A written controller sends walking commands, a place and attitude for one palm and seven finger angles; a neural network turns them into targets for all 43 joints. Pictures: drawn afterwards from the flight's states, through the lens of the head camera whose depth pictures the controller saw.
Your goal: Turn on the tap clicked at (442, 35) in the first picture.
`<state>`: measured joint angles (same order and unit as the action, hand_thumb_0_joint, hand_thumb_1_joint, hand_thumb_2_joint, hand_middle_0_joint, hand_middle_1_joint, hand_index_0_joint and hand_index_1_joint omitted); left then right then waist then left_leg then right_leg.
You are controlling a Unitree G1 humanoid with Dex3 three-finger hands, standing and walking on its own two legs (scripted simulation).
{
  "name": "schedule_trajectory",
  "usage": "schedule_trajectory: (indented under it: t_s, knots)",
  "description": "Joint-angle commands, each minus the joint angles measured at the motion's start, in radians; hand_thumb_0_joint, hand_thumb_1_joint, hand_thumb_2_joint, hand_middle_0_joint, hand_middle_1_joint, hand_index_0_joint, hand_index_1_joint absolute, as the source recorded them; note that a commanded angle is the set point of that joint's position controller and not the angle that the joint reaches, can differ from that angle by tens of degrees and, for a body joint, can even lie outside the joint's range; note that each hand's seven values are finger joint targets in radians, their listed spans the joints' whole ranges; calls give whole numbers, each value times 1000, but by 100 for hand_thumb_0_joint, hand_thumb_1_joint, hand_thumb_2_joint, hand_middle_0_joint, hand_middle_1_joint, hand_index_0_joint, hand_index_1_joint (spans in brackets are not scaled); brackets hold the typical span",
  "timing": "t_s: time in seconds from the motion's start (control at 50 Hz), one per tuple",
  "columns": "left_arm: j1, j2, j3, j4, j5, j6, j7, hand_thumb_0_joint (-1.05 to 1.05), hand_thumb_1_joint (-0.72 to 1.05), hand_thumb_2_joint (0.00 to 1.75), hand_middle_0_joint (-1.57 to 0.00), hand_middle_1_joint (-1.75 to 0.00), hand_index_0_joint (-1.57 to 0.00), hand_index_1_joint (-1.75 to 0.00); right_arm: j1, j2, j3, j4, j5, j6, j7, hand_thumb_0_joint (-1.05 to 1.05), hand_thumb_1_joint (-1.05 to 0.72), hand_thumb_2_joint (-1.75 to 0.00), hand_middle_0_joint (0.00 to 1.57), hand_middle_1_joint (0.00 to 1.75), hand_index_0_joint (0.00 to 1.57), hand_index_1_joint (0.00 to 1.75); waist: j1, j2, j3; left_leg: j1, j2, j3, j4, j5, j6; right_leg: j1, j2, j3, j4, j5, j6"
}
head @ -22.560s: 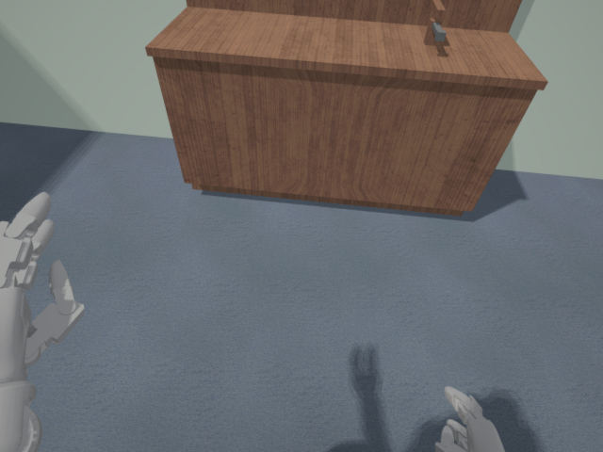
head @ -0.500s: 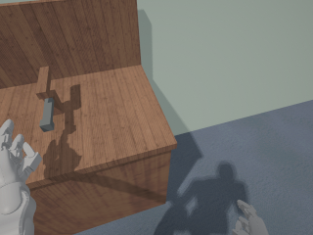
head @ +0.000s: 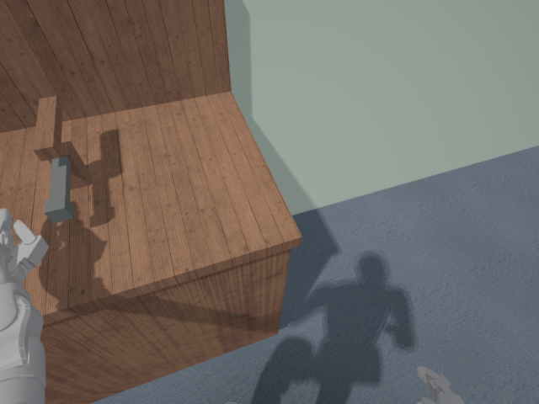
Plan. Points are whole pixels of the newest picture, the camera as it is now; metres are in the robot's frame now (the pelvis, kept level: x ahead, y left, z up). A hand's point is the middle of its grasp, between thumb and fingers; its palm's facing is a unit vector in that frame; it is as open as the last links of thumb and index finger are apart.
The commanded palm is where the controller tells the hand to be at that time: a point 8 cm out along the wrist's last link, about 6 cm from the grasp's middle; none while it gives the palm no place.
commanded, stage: reach beside the lever's end, fingers flat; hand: left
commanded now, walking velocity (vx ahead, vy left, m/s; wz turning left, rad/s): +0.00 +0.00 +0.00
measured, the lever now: (59, 209) +0.37 +0.35 +0.06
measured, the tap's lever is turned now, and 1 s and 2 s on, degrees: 0 0 13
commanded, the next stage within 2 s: push the lever round in 0.78 s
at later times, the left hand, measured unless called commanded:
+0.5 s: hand (44, 236) +0.33 +0.36 +0.05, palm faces +0.59 -0.80 -0.09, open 7.8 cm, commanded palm +0.27 +0.40 +0.06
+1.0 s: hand (38, 237) +0.32 +0.37 +0.05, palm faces +0.63 -0.77 -0.09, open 7.8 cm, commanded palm +0.28 +0.39 +0.06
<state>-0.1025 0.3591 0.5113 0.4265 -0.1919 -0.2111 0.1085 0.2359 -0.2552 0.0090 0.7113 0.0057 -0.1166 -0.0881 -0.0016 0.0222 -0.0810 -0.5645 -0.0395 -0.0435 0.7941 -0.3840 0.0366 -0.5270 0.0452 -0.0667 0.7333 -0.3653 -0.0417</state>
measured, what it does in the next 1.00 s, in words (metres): stands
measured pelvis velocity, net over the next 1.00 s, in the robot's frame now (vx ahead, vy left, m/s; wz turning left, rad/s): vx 0.00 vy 0.01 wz -0.01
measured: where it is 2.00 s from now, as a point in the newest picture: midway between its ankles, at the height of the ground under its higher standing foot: outside the picture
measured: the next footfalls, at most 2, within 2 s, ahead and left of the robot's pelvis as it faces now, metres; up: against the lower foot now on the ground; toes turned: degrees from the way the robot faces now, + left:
none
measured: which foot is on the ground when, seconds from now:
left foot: down 0.00-1.00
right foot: down 0.00-1.00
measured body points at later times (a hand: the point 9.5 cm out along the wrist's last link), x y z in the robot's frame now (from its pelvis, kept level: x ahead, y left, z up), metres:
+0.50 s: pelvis +0.00 +0.00 -0.01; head +0.05 +0.01 +0.44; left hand +0.29 +0.40 +0.06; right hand +0.10 -0.26 -0.12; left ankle +0.00 +0.09 -0.71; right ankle +0.00 -0.10 -0.71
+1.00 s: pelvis +0.00 +0.01 -0.01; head +0.06 +0.02 +0.43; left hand +0.29 +0.40 +0.06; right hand +0.11 -0.26 -0.12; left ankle +0.00 +0.09 -0.71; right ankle +0.00 -0.10 -0.71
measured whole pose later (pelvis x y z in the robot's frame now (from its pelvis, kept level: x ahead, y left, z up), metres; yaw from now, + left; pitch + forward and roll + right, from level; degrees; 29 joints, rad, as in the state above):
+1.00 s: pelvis +0.00 +0.01 -0.01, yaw -1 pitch +13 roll -3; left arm -0.20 0.41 0.59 0.60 -0.17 -0.31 0.06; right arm 0.27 -0.26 0.00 0.68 0.00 -0.05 -0.06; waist -0.02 0.02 -0.11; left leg -0.68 -0.03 -0.04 0.89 -0.42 0.04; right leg -0.64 0.05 -0.07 0.80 -0.38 -0.04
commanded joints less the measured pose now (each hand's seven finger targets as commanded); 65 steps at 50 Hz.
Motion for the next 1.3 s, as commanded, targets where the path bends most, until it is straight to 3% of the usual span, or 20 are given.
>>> schedule_trajectory:
  t_s: [0.0,0.1,0.22,0.26,0.34,0.38,0.42,0.46,0.52,0.56,0.62,0.66,0.76,0.82,0.88,0.96,1.06,1.12,1.24,1.28]
  knots:
    - [-206,294,79,-152,-6,-84,-18,0,90,90,-15,-15,-15,-15,-9,-159,-58,-114,2,-34,-5,0,-90,-90,20,30,20,30,0,46,-232,101,25,-47,-94,317,-29,101,-14,37,-59,249,10]
    - [-307,357,115,-77,-9,-98,-46,0,90,90,-15,-15,-15,-15,10,-169,-59,-104,3,-15,-9,0,-90,-90,20,30,20,30,-13,39,-240,57,21,-39,-72,271,-16,76,-17,47,-48,236,15]
    - [-359,430,155,-77,24,-160,-59,0,90,90,-15,-15,-15,-15,43,-170,-64,-92,-7,3,1,0,-90,-90,20,30,20,30,-8,151,-325,111,30,-47,-35,380,-29,57,-11,52,-11,269,7]
    - [-341,373,102,-113,19,-172,-70,0,90,90,-15,-15,-15,-15,46,-166,-65,-105,-8,3,10,0,-90,-90,20,30,20,30,-9,186,-350,157,35,-55,-35,424,-39,42,-7,47,-9,264,5]
    - [-258,367,128,-2,-11,-134,-86,0,90,90,-15,-15,-15,-15,56,-179,-68,-104,2,16,8,0,-90,-90,20,30,20,30,-6,45,-290,74,33,-54,-47,359,-26,63,-5,41,-25,259,10]
    - [-243,361,127,21,-23,-107,-96,0,90,90,-15,-15,-15,-15,46,-179,-67,-120,11,20,6,0,-90,-90,20,30,20,30,0,16,-261,31,28,-47,-60,303,-18,70,-8,40,-33,244,13]
    - [-259,383,151,38,-19,-97,-81,0,90,90,-15,-15,-15,-15,39,-180,-63,-118,12,26,3,0,-90,-90,20,30,20,30,3,24,-224,13,27,-47,-67,255,-13,54,-10,41,-41,207,14]
    - [-268,416,177,17,-11,-109,-65,0,90,90,-15,-15,-15,-15,43,-178,-65,-130,5,27,8,0,-90,-90,20,30,20,30,7,30,-245,5,22,-41,-61,252,-9,67,-9,49,-36,214,15]
    - [-346,467,196,-81,27,-164,-35,0,90,90,-15,-15,-15,-15,42,-172,-63,-126,-4,33,13,0,-90,-90,20,30,20,30,0,129,-289,46,29,-45,-48,287,-18,52,-7,54,-13,213,8]
    - [-358,447,175,-105,33,-195,-33,0,90,90,-15,-15,-15,-15,42,-165,-63,-126,-11,29,19,0,-90,-90,20,30,20,30,-13,176,-303,79,33,-49,-40,296,-25,22,-1,53,-5,195,5]
    - [-387,429,155,-84,27,-214,-57,0,90,90,-15,-15,-15,-15,43,-169,-61,-104,-9,30,12,0,-90,-90,20,30,20,30,-33,164,-296,81,38,-53,-28,281,-23,4,1,55,-5,183,4]
    - [-341,376,112,-33,7,-190,-94,0,90,90,-15,-15,-15,-15,43,-172,-62,-113,-2,28,7,0,-90,-90,20,30,20,30,-31,133,-283,74,35,-55,-41,256,-22,3,1,50,-17,165,5]
    - [-326,358,90,70,-29,-96,-144,0,90,90,-15,-15,-15,-15,46,-184,-56,-122,17,26,-11,0,-90,-90,20,30,20,30,-26,43,-233,18,27,-52,-59,195,-8,7,-8,44,-42,153,12]
    - [-338,424,153,22,-15,-107,-104,0,90,90,-15,-15,-15,-15,46,-181,-57,-126,11,28,-7,0,-90,-90,20,30,20,30,-5,87,-254,32,30,-58,-59,229,-19,19,-9,43,-33,167,9]
    - [-330,438,180,-68,5,-164,-49,0,90,90,-15,-15,-15,-15,49,-172,-62,-136,-6,26,12,0,-90,-90,20,30,20,30,3,109,-325,75,33,-65,-41,314,-34,31,-1,41,-4,204,6]
    - [-339,352,102,-112,25,-202,-26,0,90,90,-15,-15,-15,-15,45,-164,-64,-127,-12,27,25,0,-90,-90,20,30,20,30,-17,162,-318,119,45,-75,-31,341,-48,-22,3,38,11,182,3]
    - [-346,311,55,-42,4,-139,-64,0,90,90,-15,-15,-15,-15,39,-173,-60,-126,6,34,5,0,-90,-90,20,30,20,30,-34,72,-262,55,38,-66,-51,246,-30,-3,-3,41,-18,161,7]
    - [-347,313,58,-90,6,-122,-48,0,90,90,-15,-15,-15,-15,34,-169,-61,-126,8,31,-3,0,-90,-90,20,30,20,30,-18,123,-279,98,42,-74,-62,275,-40,4,-5,39,-25,165,5]
    - [-336,337,97,-90,35,-143,28,0,90,90,-15,-15,-15,-15,38,-158,-58,-123,-7,39,12,0,-90,-90,20,30,20,30,-17,66,-292,64,38,-61,-47,308,-38,36,-4,40,-8,216,8]
    - [-340,309,70,-118,39,-155,32,0,90,90,-15,-15,-15,-15,33,-154,-59,-129,-7,37,18,0,-90,-90,20,30,20,30,-13,109,-308,81,37,-59,-44,327,-44,39,-3,43,-3,223,5]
